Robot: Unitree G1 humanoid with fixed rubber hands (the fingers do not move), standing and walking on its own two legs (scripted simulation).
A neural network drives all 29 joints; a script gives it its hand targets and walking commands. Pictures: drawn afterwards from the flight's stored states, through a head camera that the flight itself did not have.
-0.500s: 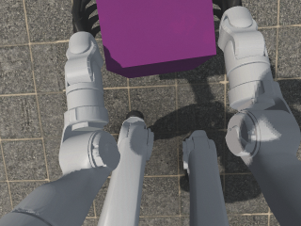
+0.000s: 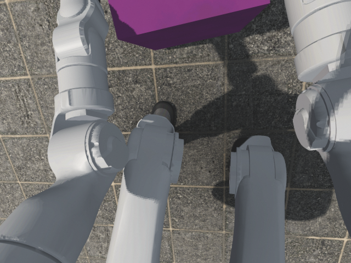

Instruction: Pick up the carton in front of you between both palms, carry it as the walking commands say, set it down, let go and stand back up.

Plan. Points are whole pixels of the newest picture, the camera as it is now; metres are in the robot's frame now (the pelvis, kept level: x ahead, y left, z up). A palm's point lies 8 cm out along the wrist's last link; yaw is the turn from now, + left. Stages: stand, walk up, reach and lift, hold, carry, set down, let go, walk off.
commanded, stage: set down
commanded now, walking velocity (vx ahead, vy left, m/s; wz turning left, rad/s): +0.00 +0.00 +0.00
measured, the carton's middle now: out of the picture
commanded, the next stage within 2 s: none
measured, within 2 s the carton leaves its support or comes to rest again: rests again in 0.82 s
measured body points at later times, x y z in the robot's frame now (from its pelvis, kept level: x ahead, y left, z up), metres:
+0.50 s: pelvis -0.01 -0.01 -0.02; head +0.39 +0.01 +0.19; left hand +0.50 +0.28 -0.20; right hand +0.60 -0.02 -0.21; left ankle +0.13 +0.16 -0.39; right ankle +0.07 -0.12 -0.39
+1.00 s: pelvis -0.01 +0.00 -0.03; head +0.39 +0.00 +0.18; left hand +0.50 +0.28 -0.21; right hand +0.60 -0.01 -0.22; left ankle +0.13 +0.16 -0.39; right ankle +0.07 -0.12 -0.39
